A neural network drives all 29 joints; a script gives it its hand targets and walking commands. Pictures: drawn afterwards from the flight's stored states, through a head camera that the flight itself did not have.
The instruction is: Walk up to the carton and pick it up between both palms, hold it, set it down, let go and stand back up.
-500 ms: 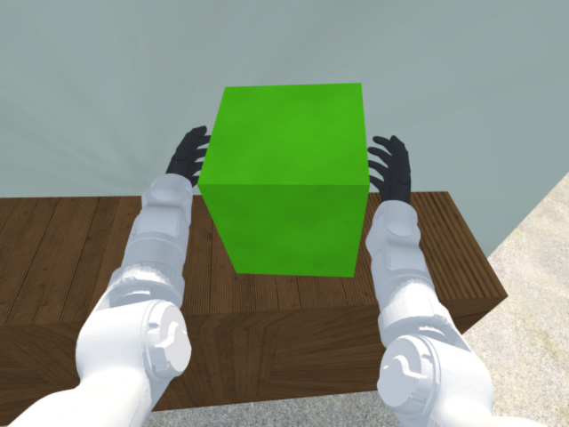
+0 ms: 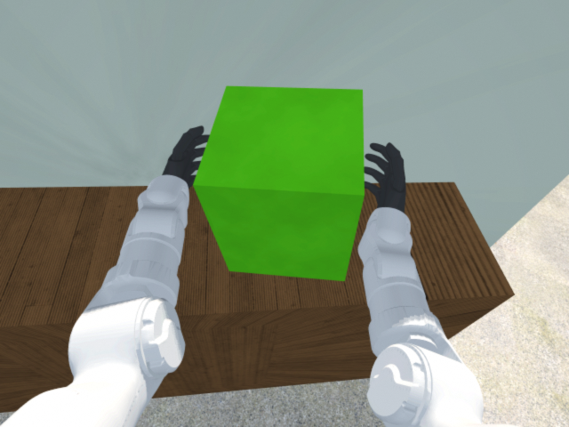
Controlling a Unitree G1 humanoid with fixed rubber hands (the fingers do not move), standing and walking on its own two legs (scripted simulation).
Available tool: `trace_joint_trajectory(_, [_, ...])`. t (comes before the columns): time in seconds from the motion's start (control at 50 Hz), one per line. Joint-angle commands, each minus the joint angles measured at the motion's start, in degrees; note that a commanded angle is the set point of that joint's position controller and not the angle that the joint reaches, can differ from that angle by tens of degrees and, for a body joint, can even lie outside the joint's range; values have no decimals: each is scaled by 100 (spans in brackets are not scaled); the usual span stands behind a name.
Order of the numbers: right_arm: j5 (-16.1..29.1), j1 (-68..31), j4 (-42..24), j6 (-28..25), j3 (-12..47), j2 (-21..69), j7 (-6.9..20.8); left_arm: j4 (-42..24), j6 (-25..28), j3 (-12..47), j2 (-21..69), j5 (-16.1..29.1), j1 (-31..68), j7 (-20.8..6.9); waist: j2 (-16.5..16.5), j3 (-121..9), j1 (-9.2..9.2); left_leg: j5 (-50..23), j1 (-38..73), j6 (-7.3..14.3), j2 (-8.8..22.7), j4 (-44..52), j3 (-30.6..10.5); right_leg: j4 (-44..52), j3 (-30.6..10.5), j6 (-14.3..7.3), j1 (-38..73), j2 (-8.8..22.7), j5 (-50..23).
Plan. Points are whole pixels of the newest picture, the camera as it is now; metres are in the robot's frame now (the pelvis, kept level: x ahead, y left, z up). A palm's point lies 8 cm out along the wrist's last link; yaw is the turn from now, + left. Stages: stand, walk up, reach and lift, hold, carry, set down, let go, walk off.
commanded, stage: set down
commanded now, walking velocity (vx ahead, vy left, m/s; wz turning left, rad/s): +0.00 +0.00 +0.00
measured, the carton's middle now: (289, 189) +0.48 -0.02 +0.03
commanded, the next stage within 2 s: none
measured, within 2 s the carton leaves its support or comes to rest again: rests again in 0.86 s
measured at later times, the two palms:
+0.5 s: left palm (181, 174) +0.44 +0.15 +0.09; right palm (391, 206) +0.39 -0.15 +0.10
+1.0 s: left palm (183, 176) +0.46 +0.15 +0.08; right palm (381, 215) +0.40 -0.15 +0.07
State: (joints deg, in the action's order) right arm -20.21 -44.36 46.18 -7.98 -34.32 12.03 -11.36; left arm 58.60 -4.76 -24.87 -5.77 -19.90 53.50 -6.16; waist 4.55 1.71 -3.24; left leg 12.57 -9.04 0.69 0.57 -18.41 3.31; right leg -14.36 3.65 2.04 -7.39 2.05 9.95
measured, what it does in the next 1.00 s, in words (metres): stands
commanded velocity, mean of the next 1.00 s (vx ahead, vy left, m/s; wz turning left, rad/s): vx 0.00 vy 0.00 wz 0.00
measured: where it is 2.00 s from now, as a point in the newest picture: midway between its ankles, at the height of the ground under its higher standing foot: outside the picture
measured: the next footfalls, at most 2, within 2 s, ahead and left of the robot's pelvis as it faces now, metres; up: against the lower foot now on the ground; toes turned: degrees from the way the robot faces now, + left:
none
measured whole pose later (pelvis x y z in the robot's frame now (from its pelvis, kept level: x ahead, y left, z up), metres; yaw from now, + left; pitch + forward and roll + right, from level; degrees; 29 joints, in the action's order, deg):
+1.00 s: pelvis +0.00 +0.00 +0.00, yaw +0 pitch +9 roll -1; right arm -31.6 -47.2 45.9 -8.7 -46.2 16.0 -10.4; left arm 67.0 2.8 -32.1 -6.7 -24.3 59.4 -7.2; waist 3.8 0.0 -3.6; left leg 12.2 -16.7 0.7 0.8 -20.2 2.9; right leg -15.7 4.1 1.9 -14.7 2.0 9.6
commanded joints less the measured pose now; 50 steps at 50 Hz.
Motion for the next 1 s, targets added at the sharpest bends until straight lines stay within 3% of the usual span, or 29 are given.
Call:
trace_joint_trajectory(0.0, [-357, -3312, 192, -362, 1793, 2844, 964, -527, 666, 1310, 2822, 311, 3811, -740, -1065, -4005, -33, -4575, 1257, -610, -4, -529, 346, -566, 298, 67, 1257, -358, -2988])
trace_joint_trajectory(0.08, [-482, -3233, 427, -215, 1583, 2805, 924, -142, 641, 1098, 2714, 194, 3666, -812, -911, -3539, -114, -4019, 871, -511, -49, -397, 367, -559, 238, 53, 1523, -298, -3055])
trace_joint_trajectory(0.14, [-502, -3398, 234, -110, 1522, 2792, 910, 146, 583, 847, 2607, 116, 3599, -891, -786, -3449, -31, -3304, 346, -369, -111, -223, 412, -632, 196, 92, 1824, -242, -3159])
trace_joint_trajectory(0.22, [-560, -3585, 232, -154, 1315, 2726, 961, 239, 645, 817, 2634, 107, 3778, -863, -1038, -3651, -20, -3846, 809, -545, -38, -377, 346, -544, 270, 66, 1269, -303, -2670])
trace_joint_trajectory(0.34, [-716, -3536, 194, 35, 1050, 2722, 957, 315, 675, 490, 2461, -24, 3866, -940, -749, -3359, -93, -3134, 524, -408, -72, -178, 408, -527, 260, 109, 1473, -291, -2592])
trace_joint_trajectory(0.4, [-846, -3420, 272, 111, 888, 2752, 971, 396, 694, 385, 2387, -93, 3922, -952, -800, -3372, -137, -2948, 529, -401, -55, -96, 385, -526, 283, 152, 1370, -272, -2411])
trace_joint_trajectory(0.52, [-937, -3460, 184, 82, 744, 2754, 1025, 406, 775, 254, 2344, -184, 3960, -894, -928, -3450, -40, -2972, 546, -404, -67, -147, 423, -488, 298, 80, 1218, -293, -2294])
trace_joint_trajectory(0.58, [-1047, -3638, -38, 36, 747, 2813, 1031, 494, 833, 206, 2320, -198, 3983, -886, -841, -3588, 4, -2691, 269, -341, -86, -104, 446, -566, 266, 127, 1336, -258, -2382])
trace_joint_trajectory(0.64, [-1120, -3592, -15, -28, 678, 2839, 1041, 517, 901, 209, 2346, -256, 3950, -840, -965, -3701, 36, -2927, 446, -403, -43, -180, 419, -561, 297, 107, 1184, -274, -2295])
trace_joint_trajectory(0.76, [-1238, -3405, 4, -84, 740, 2946, 1007, 755, 942, 25, 2318, -430, 3629, -871, -765, -3634, 66, -2725, -85, -280, -106, -120, 468, -720, 265, 196, 1634, -213, -2825])
trace_joint_trajectory(0.86, [-1311, -3264, 275, -215, 632, 2911, 967, 813, 940, 106, 2420, -421, 3513, -868, -828, -3523, -71, -3566, 513, -412, -14, -376, 374, -589, 357, 174, 984, -312, -2604])
trace_joint_trajectory(0.98, [-1325, -3262, 419, -459, 679, 2947, 948, 906, 1057, 191, 2523, -499, 3372, -816, -968, -3847, -25, -3929, 454, -446, 5, -555, 341, -675, 350, 114, 901, -318, -2961])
